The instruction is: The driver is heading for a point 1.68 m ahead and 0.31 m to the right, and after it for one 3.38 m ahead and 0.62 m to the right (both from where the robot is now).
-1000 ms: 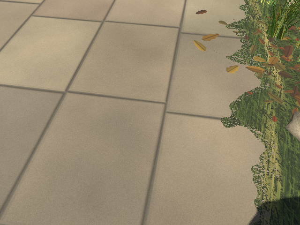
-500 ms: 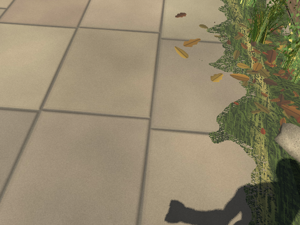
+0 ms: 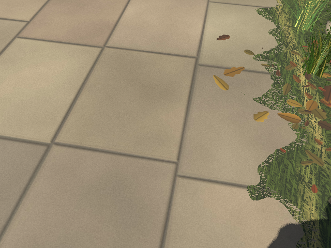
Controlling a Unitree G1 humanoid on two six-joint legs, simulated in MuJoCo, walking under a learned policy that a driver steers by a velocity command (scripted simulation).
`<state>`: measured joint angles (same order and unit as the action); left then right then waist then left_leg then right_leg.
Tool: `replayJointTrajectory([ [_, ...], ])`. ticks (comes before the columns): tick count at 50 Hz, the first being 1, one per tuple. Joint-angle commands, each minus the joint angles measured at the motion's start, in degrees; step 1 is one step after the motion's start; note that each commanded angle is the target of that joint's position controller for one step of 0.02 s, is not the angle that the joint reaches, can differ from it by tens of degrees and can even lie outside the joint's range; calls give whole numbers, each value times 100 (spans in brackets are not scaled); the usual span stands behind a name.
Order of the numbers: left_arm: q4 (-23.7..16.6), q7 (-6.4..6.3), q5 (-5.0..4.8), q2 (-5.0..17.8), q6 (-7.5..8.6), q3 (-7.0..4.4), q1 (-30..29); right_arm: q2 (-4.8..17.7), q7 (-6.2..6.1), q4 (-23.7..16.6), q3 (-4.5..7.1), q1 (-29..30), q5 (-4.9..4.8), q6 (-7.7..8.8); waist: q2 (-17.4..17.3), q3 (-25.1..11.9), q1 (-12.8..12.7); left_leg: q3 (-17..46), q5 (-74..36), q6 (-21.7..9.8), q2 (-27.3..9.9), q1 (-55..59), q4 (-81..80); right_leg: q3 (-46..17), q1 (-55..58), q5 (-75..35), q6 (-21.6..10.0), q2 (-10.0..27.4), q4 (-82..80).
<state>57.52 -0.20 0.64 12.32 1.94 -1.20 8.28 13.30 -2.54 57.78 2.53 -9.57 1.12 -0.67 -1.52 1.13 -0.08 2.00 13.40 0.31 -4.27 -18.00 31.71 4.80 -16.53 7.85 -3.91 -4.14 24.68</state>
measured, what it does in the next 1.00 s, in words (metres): walks ahead: left foot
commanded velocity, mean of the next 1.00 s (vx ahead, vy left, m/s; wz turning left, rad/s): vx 0.28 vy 0.00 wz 0.00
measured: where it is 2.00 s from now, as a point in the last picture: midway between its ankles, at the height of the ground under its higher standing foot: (193, 167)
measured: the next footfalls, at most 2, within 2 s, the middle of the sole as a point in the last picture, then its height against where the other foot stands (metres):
left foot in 0.94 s outside the picture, level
right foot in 1.52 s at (209, 196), level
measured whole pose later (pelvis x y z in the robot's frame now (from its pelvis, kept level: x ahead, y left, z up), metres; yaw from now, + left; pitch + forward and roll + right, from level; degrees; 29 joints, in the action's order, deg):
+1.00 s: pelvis +0.33 +0.03 -0.02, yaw -1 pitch +1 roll +0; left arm 62.5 -0.3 -0.5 13.4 4.2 -1.8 25.1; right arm 13.5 1.6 48.3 3.2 2.8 -0.8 5.5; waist 0.7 2.8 -2.7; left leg -3.8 6.5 -4.6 2.1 -28.3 33.2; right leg -3.7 -3.4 27.4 -1.8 -0.8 52.0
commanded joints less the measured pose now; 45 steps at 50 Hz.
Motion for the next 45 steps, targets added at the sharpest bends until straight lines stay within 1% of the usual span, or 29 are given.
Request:
replayJointTrajectory([
  [1, -254, -48, -21, 667, 7, -108, 57, 989, -31, -14, 178, -361, -28, 8, -291, 218, -109, 206, 235, -347, -200, 693, -803, -904, -810, 2070, 30, 733, -1078],
  [2, -247, -90, 13, 708, -29, -109, -30, 828, -11, 46, 172, -311, -75, 50, -446, 270, -29, 191, 859, -343, -92, 126, -1010, -666, -264, 1650, 127, 581, -807],
  [3, -239, -116, 9, 697, -51, -112, -27, 609, 1, 73, 117, -263, -46, 104, -472, 223, -50, 191, 900, -251, -77, -55, -1161, -610, 65, 1308, 131, 567, -617],
  [4, -199, -136, -2, 633, -68, -99, 35, 544, 13, 87, 101, -168, -27, 149, -505, 150, -93, 181, 630, -155, -61, -61, -1207, -579, 259, 1026, 98, 571, -498],
  [7, -86, -127, 9, 606, -64, -93, 151, 508, 32, 154, 86, -173, -76, 251, -301, -119, -78, 124, -314, -101, -27, 323, -1029, -518, 451, 243, 53, 571, -314],
  [12, -10, -101, -46, 628, -80, -102, 66, 565, 30, 273, 78, -283, -104, 241, 9, -337, 14, 38, -1195, -165, 23, 680, -812, -510, 643, -637, 55, 609, -147],
  [13, 64, -104, -56, 593, -97, -98, 161, 540, 29, 347, 77, -409, -114, 223, 33, -462, 33, -23, -737, -193, 77, 755, -828, -422, 701, -196, 46, 535, -100],
  [14, 103, -109, -87, 600, -121, -112, 187, 581, 24, 386, 98, -454, -149, 198, 21, -378, 31, -60, 21, -267, 142, 675, -805, -331, 612, 571, 17, 435, 0],
  [16, 106, -116, -140, 677, -128, -156, 173, 657, 16, 349, 137, -456, -205, 187, 38, 92, 32, 99, 1762, -510, 105, 283, -836, -378, 99, 2268, -103, 410, 108],
  [18, 76, -106, -178, 638, 0, -156, 184, 627, 24, 301, 137, -539, -257, 303, 47, 544, 51, 416, 2320, -708, -78, 87, -910, -580, -349, 2710, -225, 519, 175],
  [19, 64, -84, -191, 601, 97, -153, 198, 637, 43, 311, 146, -638, -280, 388, -28, 629, 63, 612, 2271, -811, -202, 152, -907, -621, -506, 2587, -262, 549, 316],
  [21, -5, -9, -190, 527, 288, -148, 152, 730, 97, 371, 186, -920, -310, 532, -344, 573, 101, 1195, 1733, -1066, -571, 645, -958, -496, -916, 2065, -263, 470, 817],
  [23, -72, 80, -192, 433, 425, -133, 142, 852, 148, 423, 238, -1147, -317, 614, -677, 366, 76, 1910, 605, -1336, -1103, 1296, -981, -287, -1281, 1192, -240, 370, 1407],
  [24, -88, 117, -198, 472, 465, -142, 131, 829, 168, 406, 244, -1193, -309, 647, -551, 265, 80, 1930, 18, -1361, -1152, 1456, -798, -305, -1306, 680, -239, 411, 1542],
  [26, 48, 181, -232, 570, 514, -206, 488, 773, 203, 291, 246, -1020, -295, 673, -287, -4, -104, 1386, -924, -1144, -839, 1230, -166, -374, -679, -124, -227, 418, 1471],
  [27, 304, 199, -261, 714, 538, -292, 1266, 731, 228, 50, 223, -376, -269, 689, -19, -218, -567, 700, -1821, -840, -365, 245, 651, -695, 691, -728, -379, 476, 943],
  [28, 690, 187, -233, 1225, 512, -477, 2493, 568, 260, -298, 178, 361, -200, 778, 1012, -551, -1101, -294, -2215, -349, 403, -1401, 2732, -2051, 2591, -1537, -744, 1106, 184],
  [29, 726, 198, -186, 1141, 418, -357, 2678, 364, 304, -265, 151, 224, -47, 841, 1884, -533, -881, -291, 1735, -159, 707, -2936, 4201, -3235, 3522, -3624, -964, 2075, -18],
  [30, 669, 193, -145, 921, 404, -253, 2551, 243, 350, -371, 102, 258, -232, 875, 1396, -402, -766, 289, 2004, -312, 535, -3690, 4712, -3869, 3399, -2773, -1375, 2522, -172],
  [31, 583, 173, -107, 744, 423, -183, 2273, 302, 361, -512, 102, 616, -421, 858, 696, 70, -632, 297, 1818, -393, 276, -4244, 5149, -3668, 3239, -2222, -1426, 2562, -293],
  [32, 546, 168, -112, 666, 428, -105, 2068, 273, 361, -650, 88, 840, -461, 847, 292, 458, -510, 164, 1414, -411, 65, -4615, 5040, -3194, 2963, -2154, -1286, 2453, -458],
  [33, 486, 166, -101, 582, 413, -34, 1866, 274, 338, -657, 106, 793, -369, 813, 184, 494, -349, 51, 1037, -406, -123, -4423, 4732, -2733, 2639, -2162, -1059, 2232, -609],
  [35, 327, 89, -65, 514, 336, 22, 1513, 257, 350, -719, 99, 644, -278, 750, 383, 575, -120, -188, 273, -254, -201, -3494, 3619, -2022, 1717, -1863, -790, 1783, -1166],
  [37, 212, -36, -15, 633, 319, 22, 1341, 106, 354, -939, 26, 1081, -226, 713, 482, 700, -148, -502, -721, -80, 1, -2403, 2118, -1322, 806, -1935, -632, 1329, -1553],
  [38, 203, -86, -31, 710, 321, -1, 1431, 20, 359, -1032, -13, 1345, -213, 698, 485, 694, -218, -660, -1140, -60, 173, -1830, 1376, -1032, 549, -1931, -578, 1149, -1740],
  [40, 314, -133, -106, 941, 363, -86, 1816, 53, 380, -1236, -25, 1773, -259, 653, 673, 671, -304, -712, -1550, -100, 361, -1302, 543, -1054, 739, -1845, -601, 1310, -2061],
  [42, 393, -135, -180, 933, 376, -135, 1928, 254, 417, -1372, 23, 1890, -308, 629, 714, 643, -212, -566, -1711, -266, 398, -1254, -44, -981, 1396, -2262, -514, 1503, -1921],
  [44, 388, -130, -158, 976, 334, -201, 1886, 516, 441, -1353, 136, 1593, -300, 634, 803, 249, 45, -527, -1560, -450, 534, -823, -201, -924, 2057, -3708, -373, 1684, -1325],
  [45, 363, -131, -119, 1026, 275, -241, 1826, 659, 433, -1245, 214, 1188, -300, 621, 922, -90, 275, -564, -1309, -555, 645, -364, -117, -871, 2292, -4571, -306, 1717, -784],
])
Keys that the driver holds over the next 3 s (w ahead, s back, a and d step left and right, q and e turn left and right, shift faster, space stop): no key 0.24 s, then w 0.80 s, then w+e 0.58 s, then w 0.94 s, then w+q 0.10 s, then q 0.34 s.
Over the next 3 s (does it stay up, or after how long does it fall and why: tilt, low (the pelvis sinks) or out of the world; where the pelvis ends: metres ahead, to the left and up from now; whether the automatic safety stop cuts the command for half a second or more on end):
stays up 1.35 -0.32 0.01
